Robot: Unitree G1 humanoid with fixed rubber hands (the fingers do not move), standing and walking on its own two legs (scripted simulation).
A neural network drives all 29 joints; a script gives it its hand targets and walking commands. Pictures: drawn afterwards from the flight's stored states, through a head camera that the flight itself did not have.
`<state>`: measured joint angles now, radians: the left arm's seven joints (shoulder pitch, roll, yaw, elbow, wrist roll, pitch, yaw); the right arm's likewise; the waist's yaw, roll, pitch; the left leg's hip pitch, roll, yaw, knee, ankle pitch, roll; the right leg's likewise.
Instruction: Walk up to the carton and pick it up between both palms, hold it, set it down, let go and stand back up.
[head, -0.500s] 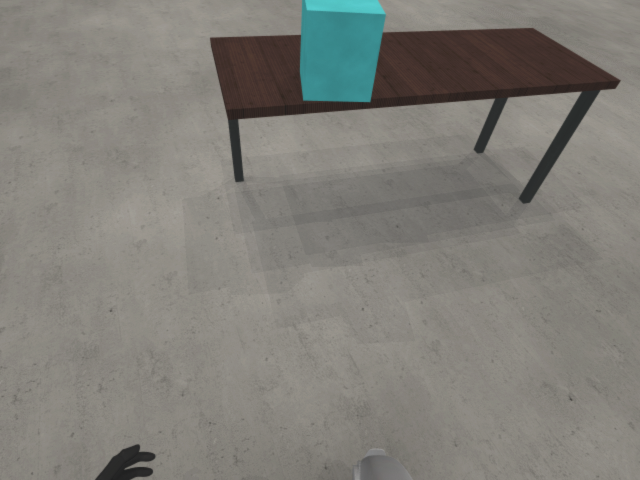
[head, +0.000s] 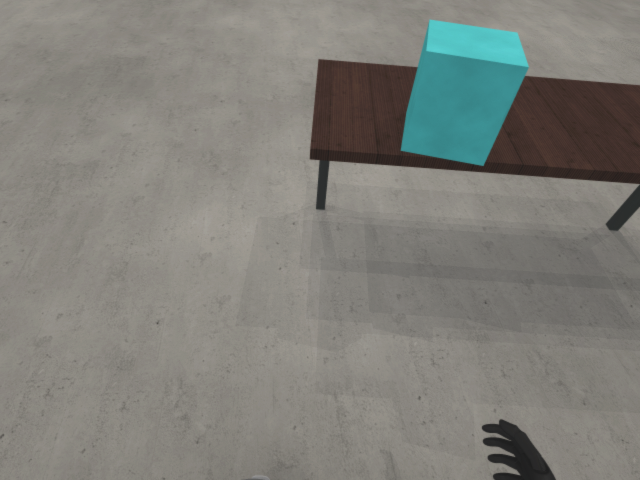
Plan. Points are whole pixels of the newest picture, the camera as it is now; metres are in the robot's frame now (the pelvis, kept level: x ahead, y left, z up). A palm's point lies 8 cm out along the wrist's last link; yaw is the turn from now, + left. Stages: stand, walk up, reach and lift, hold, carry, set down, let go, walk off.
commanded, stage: walk up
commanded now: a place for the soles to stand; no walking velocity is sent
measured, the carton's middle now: (456, 93) +1.00 -0.27 +0.03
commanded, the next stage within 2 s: none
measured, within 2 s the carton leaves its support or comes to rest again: neither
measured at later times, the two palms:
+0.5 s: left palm (227, 360) +0.31 +0.16 -0.08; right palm (602, 429) +0.26 -0.39 -0.10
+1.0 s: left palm (293, 257) +0.52 +0.08 -0.09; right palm (612, 316) +0.44 -0.47 -0.07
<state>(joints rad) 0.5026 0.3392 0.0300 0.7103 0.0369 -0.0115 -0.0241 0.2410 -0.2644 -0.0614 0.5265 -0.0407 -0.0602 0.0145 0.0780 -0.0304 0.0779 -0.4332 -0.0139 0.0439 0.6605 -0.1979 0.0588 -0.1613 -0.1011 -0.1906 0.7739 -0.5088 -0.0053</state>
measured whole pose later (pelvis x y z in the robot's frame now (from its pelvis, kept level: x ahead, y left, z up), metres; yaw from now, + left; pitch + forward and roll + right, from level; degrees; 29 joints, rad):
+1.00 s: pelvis +0.40 -0.18 +0.01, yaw +2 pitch -2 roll +0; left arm 0.28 0.30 0.05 0.60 0.04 0.02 -0.08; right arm 0.42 -0.30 -0.06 0.66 -0.05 -0.05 -0.03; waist -0.05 -0.05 0.10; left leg -0.22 0.09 0.03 0.62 -0.37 -0.02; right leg -0.52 -0.12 -0.04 0.80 -0.30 0.01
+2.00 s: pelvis +0.56 -0.25 +0.02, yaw +8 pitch -2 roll +0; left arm 0.29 0.30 0.00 0.62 0.00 0.03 -0.02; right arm 0.21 -0.28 0.00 0.68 0.00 0.01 0.00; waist 0.00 -0.01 0.04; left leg -0.32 0.00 -0.02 0.57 -0.23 0.00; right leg -0.16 -0.04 -0.20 0.56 -0.36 -0.03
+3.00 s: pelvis +0.58 -0.32 +0.02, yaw +4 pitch -1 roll +0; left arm 0.29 0.29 0.02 0.60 0.00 0.00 -0.01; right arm 0.23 -0.28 -0.01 0.64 -0.01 0.00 0.01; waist 0.00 0.00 0.03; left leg -0.27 0.03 -0.01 0.59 -0.29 -0.03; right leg -0.24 -0.01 0.00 0.60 -0.33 0.01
